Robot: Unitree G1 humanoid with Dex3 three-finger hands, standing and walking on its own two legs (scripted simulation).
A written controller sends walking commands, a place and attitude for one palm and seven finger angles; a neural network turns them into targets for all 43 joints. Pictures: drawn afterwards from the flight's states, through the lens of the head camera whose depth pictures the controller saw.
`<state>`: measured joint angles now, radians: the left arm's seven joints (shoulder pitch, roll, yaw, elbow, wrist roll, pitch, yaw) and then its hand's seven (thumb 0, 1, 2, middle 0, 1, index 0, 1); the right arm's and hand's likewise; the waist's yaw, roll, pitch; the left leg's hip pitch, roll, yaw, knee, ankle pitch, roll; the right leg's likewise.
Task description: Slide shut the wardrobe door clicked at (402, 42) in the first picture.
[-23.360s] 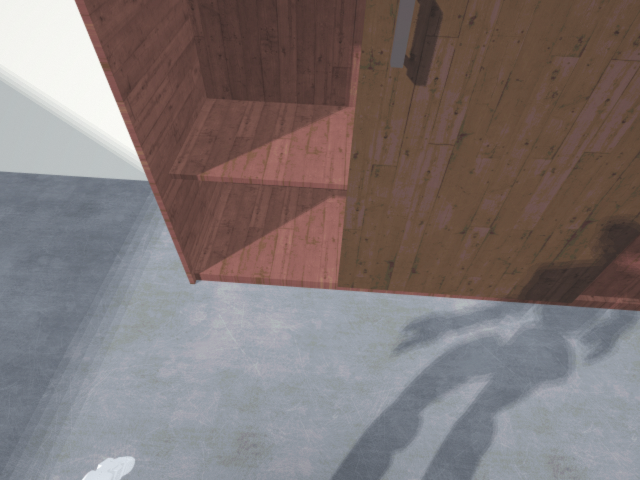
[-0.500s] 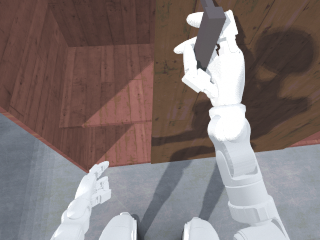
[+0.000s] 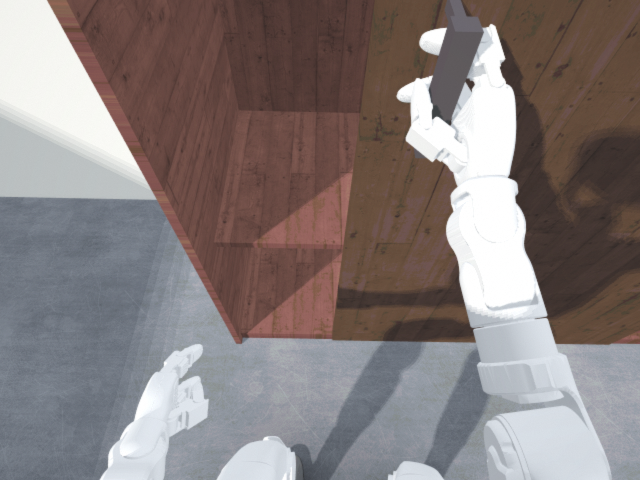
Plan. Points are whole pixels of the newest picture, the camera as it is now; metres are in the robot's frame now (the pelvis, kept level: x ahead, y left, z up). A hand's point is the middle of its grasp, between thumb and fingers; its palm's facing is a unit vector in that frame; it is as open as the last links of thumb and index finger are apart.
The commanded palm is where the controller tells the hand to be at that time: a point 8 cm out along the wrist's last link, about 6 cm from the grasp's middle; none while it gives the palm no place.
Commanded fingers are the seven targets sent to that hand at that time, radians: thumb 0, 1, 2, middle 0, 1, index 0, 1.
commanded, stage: step sideways, sliding the door along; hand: right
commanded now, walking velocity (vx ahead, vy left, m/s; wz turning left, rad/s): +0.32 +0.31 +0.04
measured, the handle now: (438, 83) +0.46 -0.10 +0.22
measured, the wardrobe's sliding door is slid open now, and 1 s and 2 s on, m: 0.28 0.12 0.00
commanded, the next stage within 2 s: stop walking and hold the door there in 1.84 s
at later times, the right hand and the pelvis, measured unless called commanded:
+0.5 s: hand (340, 122) +0.41 +0.00 +0.21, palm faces +0.08 +0.99 -0.06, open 6.4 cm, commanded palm +0.39 +0.01 +0.21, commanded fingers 0.00 -0.90 -0.90 0.45 1.40 0.45 1.40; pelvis -0.02 +0.12 +0.01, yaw +1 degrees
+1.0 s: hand (241, 114) +0.42 +0.09 +0.21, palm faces +0.32 +0.95 -0.07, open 6.5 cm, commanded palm +0.39 +0.12 +0.22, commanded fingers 0.00 -0.90 -0.90 0.45 1.40 0.45 1.40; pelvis +0.01 +0.29 +0.01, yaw -3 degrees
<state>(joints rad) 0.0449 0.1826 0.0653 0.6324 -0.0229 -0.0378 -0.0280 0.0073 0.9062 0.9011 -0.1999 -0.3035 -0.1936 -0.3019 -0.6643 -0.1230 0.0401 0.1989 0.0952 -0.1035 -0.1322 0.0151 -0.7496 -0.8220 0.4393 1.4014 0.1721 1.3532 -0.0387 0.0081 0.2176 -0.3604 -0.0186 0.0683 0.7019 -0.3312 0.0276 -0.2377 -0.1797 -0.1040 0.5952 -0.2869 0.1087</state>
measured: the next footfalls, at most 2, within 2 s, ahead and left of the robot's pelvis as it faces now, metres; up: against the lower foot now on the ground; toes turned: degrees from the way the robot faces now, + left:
left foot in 0.06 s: +0.07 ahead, +0.10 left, +0.00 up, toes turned +3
right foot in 0.28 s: +0.00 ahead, -0.09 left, +0.00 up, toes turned -6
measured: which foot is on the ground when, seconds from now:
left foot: up 0.00-0.04, down 0.06-0.30, up 0.32-0.56, down 0.58-1.00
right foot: down 0.00-0.10, up 0.12-0.26, down 0.28-0.64, up 0.66-0.74, down 0.76-0.92, up 0.94-1.00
